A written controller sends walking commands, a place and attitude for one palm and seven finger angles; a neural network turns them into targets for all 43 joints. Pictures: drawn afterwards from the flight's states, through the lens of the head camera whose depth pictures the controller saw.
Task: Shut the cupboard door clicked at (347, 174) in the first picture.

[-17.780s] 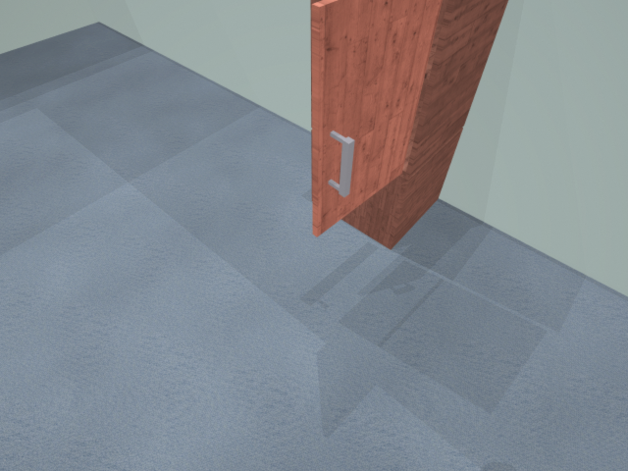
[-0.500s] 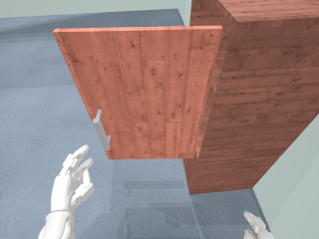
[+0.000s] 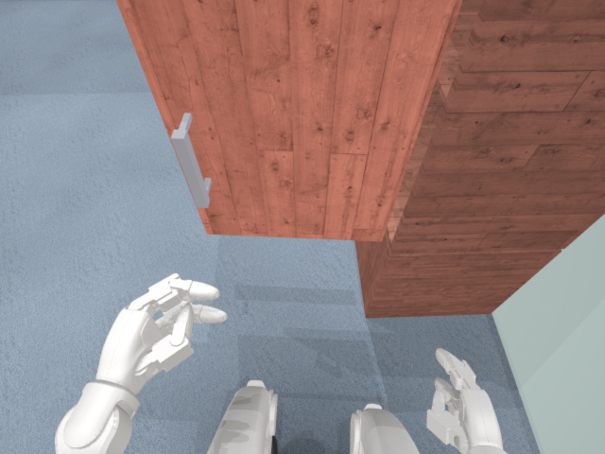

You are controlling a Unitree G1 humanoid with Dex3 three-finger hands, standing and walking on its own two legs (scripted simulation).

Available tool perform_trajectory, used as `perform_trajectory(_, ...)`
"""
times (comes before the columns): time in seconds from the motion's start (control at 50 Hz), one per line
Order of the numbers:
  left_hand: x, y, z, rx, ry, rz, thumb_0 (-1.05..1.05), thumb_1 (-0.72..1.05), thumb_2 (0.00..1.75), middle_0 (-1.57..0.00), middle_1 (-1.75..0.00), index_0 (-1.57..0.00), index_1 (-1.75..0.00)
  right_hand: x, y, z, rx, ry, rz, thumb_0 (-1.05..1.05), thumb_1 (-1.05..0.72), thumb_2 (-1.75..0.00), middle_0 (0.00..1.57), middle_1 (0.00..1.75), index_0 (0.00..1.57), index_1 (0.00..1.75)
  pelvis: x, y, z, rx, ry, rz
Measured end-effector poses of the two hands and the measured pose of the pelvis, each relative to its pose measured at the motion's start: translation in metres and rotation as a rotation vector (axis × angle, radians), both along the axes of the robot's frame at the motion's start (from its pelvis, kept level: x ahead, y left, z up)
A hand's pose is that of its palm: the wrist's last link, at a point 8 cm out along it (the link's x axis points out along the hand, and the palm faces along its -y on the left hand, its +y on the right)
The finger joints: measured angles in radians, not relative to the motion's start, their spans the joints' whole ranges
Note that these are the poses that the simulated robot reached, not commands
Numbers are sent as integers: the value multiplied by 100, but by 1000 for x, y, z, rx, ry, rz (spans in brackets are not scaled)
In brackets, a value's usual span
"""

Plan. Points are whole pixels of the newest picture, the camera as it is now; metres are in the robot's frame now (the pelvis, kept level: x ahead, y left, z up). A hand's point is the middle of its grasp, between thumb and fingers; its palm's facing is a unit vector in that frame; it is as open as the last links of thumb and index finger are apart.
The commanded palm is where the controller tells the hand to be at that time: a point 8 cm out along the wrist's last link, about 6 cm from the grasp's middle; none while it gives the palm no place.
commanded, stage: raise the hand and make a fist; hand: left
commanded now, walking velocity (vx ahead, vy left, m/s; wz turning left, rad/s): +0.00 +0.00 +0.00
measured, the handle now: (195, 163) +0.53 +0.22 +0.03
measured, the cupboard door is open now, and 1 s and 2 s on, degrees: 85 85 85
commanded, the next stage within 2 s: bring the fist close to the handle in 1.18 s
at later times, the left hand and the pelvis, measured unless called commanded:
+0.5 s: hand (125, 337) +0.24 +0.22 +0.07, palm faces +0.08 -1.00 -0.03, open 3.1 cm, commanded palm +0.21 +0.26 +0.05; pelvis +0.02 +0.02 +0.00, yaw +0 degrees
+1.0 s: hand (159, 344) +0.24 +0.19 +0.04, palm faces -0.04 -1.00 -0.01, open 3.1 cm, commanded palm +0.22 +0.25 +0.05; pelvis +0.02 +0.01 +0.00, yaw -1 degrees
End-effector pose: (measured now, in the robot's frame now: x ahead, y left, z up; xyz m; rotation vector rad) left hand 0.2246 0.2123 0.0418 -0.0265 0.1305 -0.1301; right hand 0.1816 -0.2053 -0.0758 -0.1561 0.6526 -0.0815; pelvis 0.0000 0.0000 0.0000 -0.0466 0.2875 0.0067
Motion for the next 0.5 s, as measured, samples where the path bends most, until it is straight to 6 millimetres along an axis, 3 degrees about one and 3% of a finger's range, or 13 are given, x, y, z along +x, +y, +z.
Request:
perform_trajectory(0.08,-8,21,-5,11,93,149,2,90,90,-77,-93,-78,-93,-23,-9,4,-23,78,-69,1,-90,-90,21,30,20,30,10,6,10,5,4,-20)
perform_trajectory(0.18,-18,51,25,96,-118,259,2,90,90,-86,-103,-86,-103,-28,-20,4,-97,122,-39,1,-90,-90,21,30,20,30,15,12,8,-6,22,-9)
perform_trajectory(0.24,-17,49,24,84,-181,201,2,91,90,-91,-109,-92,-109,-20,-24,0,-126,113,-19,1,-91,-90,21,30,20,30,13,17,2,-16,33,1)
perform_trajectory(0.36,-12,32,-8,17,-32,60,1,90,90,-103,-121,-103,-121,7,-16,9,-132,33,-23,2,-91,-90,20,30,20,30,12,24,-2,-19,47,-5)
perform_trajectory(0.5,-15,57,25,59,-153,212,2,90,90,-116,-135,-116,-135,33,8,24,-95,-31,34,1,-91,-90,20,30,20,30,16,24,4,-24,35,1)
